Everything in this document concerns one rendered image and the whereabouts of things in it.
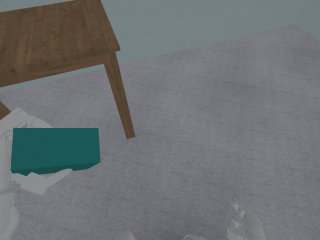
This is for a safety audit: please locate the sponge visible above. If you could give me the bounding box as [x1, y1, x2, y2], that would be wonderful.
[10, 128, 101, 176]

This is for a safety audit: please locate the table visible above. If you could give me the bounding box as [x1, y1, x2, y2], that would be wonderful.
[0, 0, 135, 139]

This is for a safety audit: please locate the right robot hand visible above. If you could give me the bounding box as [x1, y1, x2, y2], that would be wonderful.
[227, 198, 266, 240]

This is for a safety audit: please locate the left robot hand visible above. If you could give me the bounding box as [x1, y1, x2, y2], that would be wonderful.
[0, 107, 73, 196]

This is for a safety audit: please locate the left robot forearm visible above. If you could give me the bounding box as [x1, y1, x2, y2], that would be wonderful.
[0, 191, 21, 240]

